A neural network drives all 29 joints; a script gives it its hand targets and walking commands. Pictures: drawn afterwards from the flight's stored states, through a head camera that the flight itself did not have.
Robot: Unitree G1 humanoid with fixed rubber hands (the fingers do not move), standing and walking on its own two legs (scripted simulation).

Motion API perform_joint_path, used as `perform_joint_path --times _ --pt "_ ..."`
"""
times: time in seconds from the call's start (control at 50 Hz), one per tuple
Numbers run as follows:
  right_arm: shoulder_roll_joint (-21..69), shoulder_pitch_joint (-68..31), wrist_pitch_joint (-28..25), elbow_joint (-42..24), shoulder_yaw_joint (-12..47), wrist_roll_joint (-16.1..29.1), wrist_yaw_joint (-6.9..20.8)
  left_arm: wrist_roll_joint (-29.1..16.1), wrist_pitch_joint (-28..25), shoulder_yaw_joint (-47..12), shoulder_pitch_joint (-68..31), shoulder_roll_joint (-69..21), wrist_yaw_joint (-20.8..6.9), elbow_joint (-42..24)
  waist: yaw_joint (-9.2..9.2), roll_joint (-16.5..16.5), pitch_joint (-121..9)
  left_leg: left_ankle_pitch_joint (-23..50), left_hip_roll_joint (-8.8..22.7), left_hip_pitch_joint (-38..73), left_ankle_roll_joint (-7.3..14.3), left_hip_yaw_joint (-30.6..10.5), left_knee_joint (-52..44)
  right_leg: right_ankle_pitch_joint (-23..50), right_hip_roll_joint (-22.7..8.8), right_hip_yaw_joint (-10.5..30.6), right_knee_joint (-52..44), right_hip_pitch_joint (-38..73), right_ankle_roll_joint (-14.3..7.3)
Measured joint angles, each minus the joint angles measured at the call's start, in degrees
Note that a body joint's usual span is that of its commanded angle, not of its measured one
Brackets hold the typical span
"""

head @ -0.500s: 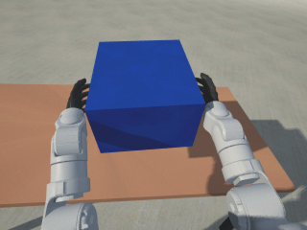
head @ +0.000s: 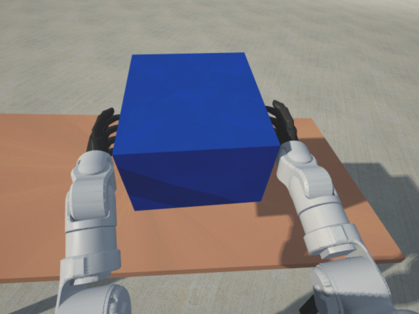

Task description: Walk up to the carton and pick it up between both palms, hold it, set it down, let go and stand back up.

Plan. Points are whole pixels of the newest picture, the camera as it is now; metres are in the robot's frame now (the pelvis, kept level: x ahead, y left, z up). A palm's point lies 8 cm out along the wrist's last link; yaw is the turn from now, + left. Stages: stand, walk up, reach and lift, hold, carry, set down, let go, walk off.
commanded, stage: hold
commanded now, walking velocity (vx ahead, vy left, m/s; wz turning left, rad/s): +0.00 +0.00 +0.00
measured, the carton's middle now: (194, 125) +0.44 +0.02 +0.17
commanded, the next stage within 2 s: none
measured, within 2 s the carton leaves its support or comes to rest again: neither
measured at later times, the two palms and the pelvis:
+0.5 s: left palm (105, 149) +0.35 +0.17 +0.18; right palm (289, 140) +0.37 -0.16 +0.19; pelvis +0.00 +0.00 +0.00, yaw +0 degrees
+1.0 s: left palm (105, 147) +0.36 +0.18 +0.18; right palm (289, 138) +0.37 -0.16 +0.19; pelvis +0.00 +0.00 +0.00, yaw +0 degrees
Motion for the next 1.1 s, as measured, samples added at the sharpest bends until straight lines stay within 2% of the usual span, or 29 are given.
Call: perform_joint_path --times 0.18,0.38,0.48,0.64,0.82,0.98,1.1 --pt "0.57 -2.4 0.03 3.75 -1.8 -1.17 1.03 1.59 0.59 0.52 -2.5 0.14 -0.46 2.85 -0.03 -0.5 0.53 0.53 -0.1 0.51 0.03 0.09 -0.86 0.14 -0.09 0.09 -0.06 0.11 -0.1" --pt "-0.9 -0.01 -0.55 0.04 -0.02 0.14 0.46 -0.29 -0.8 -0.83 -0.15 -0.27 0.87 0.6 -0.41 0.8 -0.29 -0.33 0.04 -0.28 0.02 -0.02 0.27 -0.16 0.05 0.02 0.0 -0.17 0.01" --pt "-0.96 -0.77 0.28 1.04 0.36 -0.01 0.23 0.62 -0.21 0.17 -1.09 -0.48 0.04 1.76 0.08 0.66 0.02 -0.19 0.17 1.16 0.02 0.28 -0.44 -0.12 0.17 0.32 -0.35 0.96 -0.08" --pt "-0.28 -0.4 0.73 -0.1 1.44 0.75 -0.69 0.48 0.31 0.67 0.84 -0.08 -0.72 -0.58 -0.1 -0.16 0.63 -0.04 0.27 0.96 -0.24 -0.27 -0.06 0.02 0.32 -0.19 -0.27 1.12 -0.19" --pt "1.1 -1.7 -0.44 3.53 -2.26 -2.17 0.97 1.09 0.08 0.47 -2.64 0.42 -0.49 3.75 -0.03 -0.22 0.48 0.96 -0.28 -0.25 0.21 -0.22 -0.79 0.3 -0.23 -0.17 0.32 -0.68 0.0" --pt "-0.81 -1.26 -0.87 1.45 -0.86 -0.61 0.84 -0.32 -1.31 -0.77 -1.53 -0.01 1.06 2.4 -0.22 0.61 -0.64 0.11 -0.15 -0.81 0.31 0.3 0.09 0.39 -0.16 0.38 -0.09 -0.88 0.22" --pt "-0.64 -2.62 -0.09 4.2 -0.76 -0.64 1.11 1.52 -0.11 1.12 -2.39 -1.06 0.01 3.6 0.22 0.02 -0.69 -0.04 -0.03 1.12 0.28 0.81 -0.75 0.02 -0.06 0.87 -0.25 0.53 0.06"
